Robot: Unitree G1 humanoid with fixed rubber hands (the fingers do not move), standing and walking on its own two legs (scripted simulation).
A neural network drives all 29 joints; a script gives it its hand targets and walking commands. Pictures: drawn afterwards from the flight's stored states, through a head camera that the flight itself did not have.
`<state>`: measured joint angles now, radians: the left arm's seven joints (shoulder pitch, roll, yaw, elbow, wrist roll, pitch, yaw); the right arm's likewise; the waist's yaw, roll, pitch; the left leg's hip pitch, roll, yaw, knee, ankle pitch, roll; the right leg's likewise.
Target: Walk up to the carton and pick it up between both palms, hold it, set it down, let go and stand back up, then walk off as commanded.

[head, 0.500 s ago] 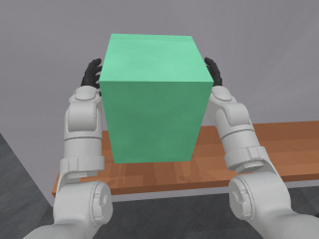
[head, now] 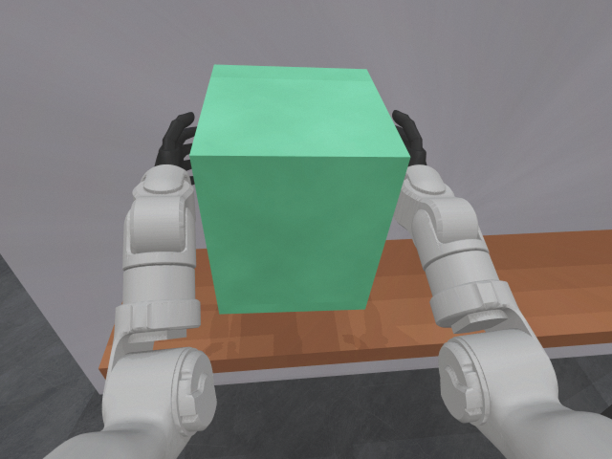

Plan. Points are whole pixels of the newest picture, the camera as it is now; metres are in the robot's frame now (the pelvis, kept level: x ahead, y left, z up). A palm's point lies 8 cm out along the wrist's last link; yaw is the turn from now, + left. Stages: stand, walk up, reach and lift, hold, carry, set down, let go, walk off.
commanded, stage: hold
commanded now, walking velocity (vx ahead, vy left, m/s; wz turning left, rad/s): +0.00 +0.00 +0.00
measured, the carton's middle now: (292, 192) +0.39 +0.01 +0.20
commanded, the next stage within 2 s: none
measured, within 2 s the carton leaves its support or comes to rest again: neither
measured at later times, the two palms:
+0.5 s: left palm (172, 175) +0.37 +0.16 +0.24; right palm (410, 173) +0.37 -0.13 +0.24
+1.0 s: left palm (168, 170) +0.36 +0.16 +0.25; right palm (411, 167) +0.36 -0.13 +0.25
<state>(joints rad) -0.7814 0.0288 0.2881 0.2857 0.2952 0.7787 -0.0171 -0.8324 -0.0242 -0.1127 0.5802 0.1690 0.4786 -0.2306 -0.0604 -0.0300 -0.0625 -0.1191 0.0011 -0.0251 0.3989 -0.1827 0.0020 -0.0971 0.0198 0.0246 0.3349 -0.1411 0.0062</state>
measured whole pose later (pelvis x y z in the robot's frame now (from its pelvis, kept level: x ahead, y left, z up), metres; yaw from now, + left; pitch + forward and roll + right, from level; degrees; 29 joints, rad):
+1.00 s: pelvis +0.00 +0.00 +0.00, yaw +0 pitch -6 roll -1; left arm -0.78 0.03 0.29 0.27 0.30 0.79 -0.02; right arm -0.83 -0.02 -0.11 0.57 0.17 0.48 -0.23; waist -0.06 -0.03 -0.08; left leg -0.12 0.00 -0.03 0.40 -0.18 0.00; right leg -0.10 0.02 0.02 0.33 -0.14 0.01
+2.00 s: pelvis +0.00 +0.00 +0.00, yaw +0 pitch -6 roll -1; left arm -0.78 0.03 0.29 0.28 0.30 0.77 -0.02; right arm -0.83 -0.03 -0.11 0.58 0.17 0.47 -0.23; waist -0.06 -0.03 -0.07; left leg -0.12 0.00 -0.03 0.40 -0.18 0.00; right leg -0.10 0.02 0.02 0.33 -0.14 0.01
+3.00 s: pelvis +0.00 +0.00 +0.00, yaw +0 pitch -6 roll -1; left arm -0.78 0.03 0.29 0.28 0.30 0.78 -0.02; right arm -0.83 -0.03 -0.11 0.58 0.17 0.47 -0.23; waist -0.06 -0.03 -0.08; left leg -0.12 0.00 -0.03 0.40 -0.18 0.00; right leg -0.10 0.02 0.02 0.33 -0.14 0.01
